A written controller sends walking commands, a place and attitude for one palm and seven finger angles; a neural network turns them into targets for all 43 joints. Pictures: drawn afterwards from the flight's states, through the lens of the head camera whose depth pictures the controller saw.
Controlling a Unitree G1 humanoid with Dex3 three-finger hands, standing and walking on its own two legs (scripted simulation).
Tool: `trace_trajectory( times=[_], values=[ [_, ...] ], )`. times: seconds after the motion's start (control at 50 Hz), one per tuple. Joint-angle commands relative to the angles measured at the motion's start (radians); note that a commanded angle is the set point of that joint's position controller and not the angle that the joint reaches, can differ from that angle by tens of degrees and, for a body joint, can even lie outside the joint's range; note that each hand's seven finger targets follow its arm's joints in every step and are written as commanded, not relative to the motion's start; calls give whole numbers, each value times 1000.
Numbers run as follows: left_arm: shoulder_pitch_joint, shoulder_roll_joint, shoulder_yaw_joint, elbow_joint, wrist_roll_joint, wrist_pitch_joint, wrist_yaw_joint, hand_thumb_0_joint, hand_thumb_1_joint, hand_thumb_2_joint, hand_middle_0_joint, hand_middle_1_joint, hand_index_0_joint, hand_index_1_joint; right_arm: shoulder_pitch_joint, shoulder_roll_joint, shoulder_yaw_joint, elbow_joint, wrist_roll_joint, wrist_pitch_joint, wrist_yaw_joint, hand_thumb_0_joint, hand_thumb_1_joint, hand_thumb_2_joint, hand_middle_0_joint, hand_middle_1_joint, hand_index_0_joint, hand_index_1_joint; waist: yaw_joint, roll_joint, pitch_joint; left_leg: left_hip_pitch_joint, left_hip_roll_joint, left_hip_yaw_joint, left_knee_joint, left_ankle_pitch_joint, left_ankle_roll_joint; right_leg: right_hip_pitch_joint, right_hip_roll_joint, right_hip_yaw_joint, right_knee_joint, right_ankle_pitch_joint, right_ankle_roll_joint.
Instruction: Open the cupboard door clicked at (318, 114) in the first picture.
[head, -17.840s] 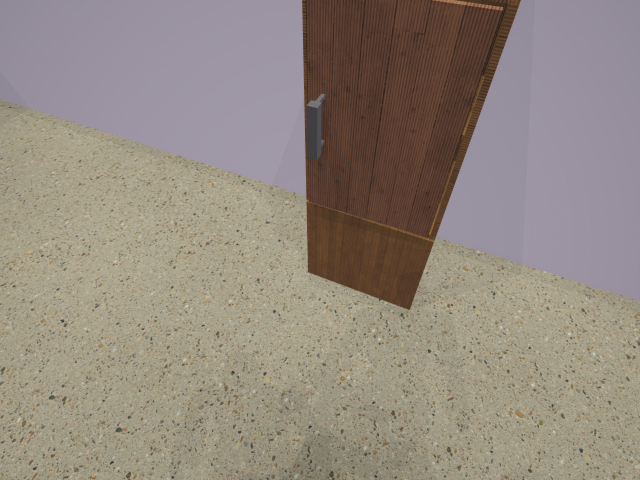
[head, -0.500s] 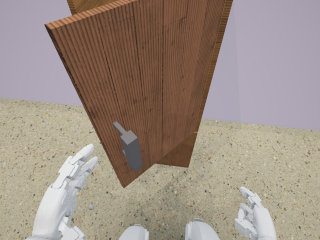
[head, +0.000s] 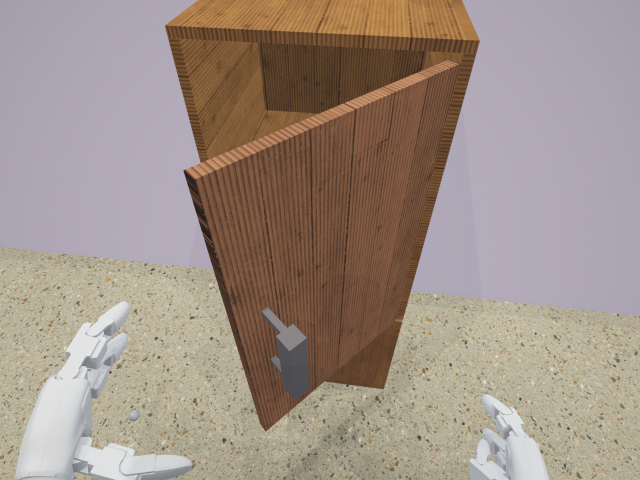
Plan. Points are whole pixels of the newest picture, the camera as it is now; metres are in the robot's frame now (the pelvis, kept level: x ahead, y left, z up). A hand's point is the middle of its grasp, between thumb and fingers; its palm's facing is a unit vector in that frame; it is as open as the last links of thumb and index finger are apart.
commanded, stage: draw the hand back to the body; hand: left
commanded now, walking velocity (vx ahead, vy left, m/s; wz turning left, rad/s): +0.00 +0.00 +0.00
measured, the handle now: (283, 353) +0.29 +0.08 -0.01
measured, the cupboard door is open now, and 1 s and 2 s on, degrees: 49 49 49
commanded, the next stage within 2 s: step back with the hand held close in 0.90 s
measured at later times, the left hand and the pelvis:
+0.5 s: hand (33, 319) +0.20 +0.27 +0.19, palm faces +0.43 -0.80 -0.41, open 9.4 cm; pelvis +0.01 +0.01 +0.04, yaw -1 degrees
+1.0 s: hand (42, 325) +0.19 +0.25 +0.21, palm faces +0.46 -0.79 -0.41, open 7.4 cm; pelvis +0.00 -0.01 +0.04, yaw -1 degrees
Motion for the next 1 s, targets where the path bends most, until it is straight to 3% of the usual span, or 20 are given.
trace_trajectory(
  times=[0.0,0.08,0.12,0.16,0.22,0.26,0.36,0.44,0.5,0.56,0.64,0.66,0.7,0.76,0.9,0.98],
  values=[
    [-32,118,91,-232,33,-30,81,0,25,525,-169,-300,-169,-300,-89,-108,-35,-136,-10,-68,-5,0,-900,-900,200,300,200,300,10,-5,-11,4,42,-60,-259,445,-49,245,-7,45,-160,193,-15],
    [-81,140,136,-190,40,-23,98,0,165,585,-174,-300,-174,-300,-109,-112,-30,-101,-13,-77,-5,0,-900,-900,200,300,200,300,18,-22,39,68,47,-57,-325,472,-59,297,-8,44,-214,213,-16],
    [-118,142,145,-213,40,-31,98,0,235,615,-176,-300,-176,-300,-117,-114,-24,-91,-14,-86,1,0,-900,-900,200,300,200,300,21,23,53,100,50,-66,-359,498,-70,319,-7,41,-234,207,-16],
    [-139,148,160,-215,40,-37,100,0,305,645,-179,-300,-179,-300,-130,-116,-22,-74,-18,-97,6,0,-900,-900,200,300,200,300,25,14,54,128,55,-73,-389,543,-77,356,-7,40,-253,230,-17],
    [-171,151,176,-237,40,-48,99,0,410,690,-182,-300,-182,-300,-135,-119,-22,-54,-22,-115,17,0,-900,-900,200,300,200,300,29,48,48,182,62,-79,-423,625,-92,390,-6,39,-278,262,-15],
    [-183,156,197,-216,36,-49,97,0,480,720,-185,-300,-185,-300,-151,-123,-24,-41,-25,-118,22,0,-900,-900,200,300,200,300,32,11,64,193,67,-79,-449,648,-95,422,-3,38,-300,281,-17],
    [-236,192,277,-185,28,-62,95,0,655,795,-191,-300,-191,-300,-174,-121,-27,-14,-28,-113,32,0,-900,-900,200,300,200,300,43,29,102,218,65,-64,-501,630,-100,474,-1,42,-348,295,-21],
    [-280,222,332,-187,22,-79,94,0,795,855,-196,-300,-196,-300,-189,-123,-32,6,-32,-110,35,0,-900,-900,200,300,200,300,50,59,81,254,58,-48,-518,655,-96,517,-1,51,-380,338,-24],
    [-323,231,356,-185,16,-87,91,0,900,900,-200,-300,-200,-300,-197,-122,-36,15,-33,-104,40,0,-900,-900,200,300,200,300,47,37,89,270,58,-45,-535,641,-93,525,1,53,-399,340,-21],
    [-270,166,302,-120,12,-80,78,0,900,900,-200,-300,-200,-300,-200,-123,-42,22,-30,-93,47,0,-900,-900,200,300,200,300,41,18,126,283,58,-31,-543,631,-82,514,-2,54,-421,343,-17],
    [-281,187,313,-113,14,-86,74,0,900,900,-200,-300,-200,-300,-212,-130,-52,26,-31,-76,47,0,-900,-900,200,300,200,300,45,-28,110,280,52,-22,-553,574,-62,541,-1,59,-437,339,-16],
    [-300,192,313,-151,15,-90,73,0,900,900,-200,-300,-200,-300,-218,-130,-53,19,-30,-76,47,0,-900,-900,200,300,200,300,45,9,83,295,48,-19,-552,573,-59,549,-2,67,-436,344,-15],
    [-304,211,331,-173,19,-98,78,0,900,900,-200,-300,-200,-300,-220,-123,-51,22,-35,-80,44,0,-900,-900,200,300,200,300,48,20,58,301,41,-19,-553,574,-58,567,-3,68,-437,354,-17],
    [-333,233,338,-214,24,-102,85,0,900,900,-200,-300,-200,-300,-231,-117,-45,25,-35,-89,39,0,-900,-900,200,300,200,300,49,67,58,305,36,-21,-559,552,-57,573,-3,72,-444,342,-18],
    [-305,200,320,-119,19,-97,82,0,900,900,-200,-300,-200,-300,-230,-111,-47,47,-31,-95,38,0,-900,-900,200,300,200,300,42,-22,149,296,35,-8,-568,460,-36,527,1,78,-483,291,-14],
    [-317,195,315,-100,16,-102,76,0,900,900,-200,-300,-200,-300,-238,-112,-50,49,-30,-90,40,0,-900,-900,200,300,200,300,43,-14,163,296,35,-2,-573,428,-29,521,-2,85,-497,258,-11]
  ],
)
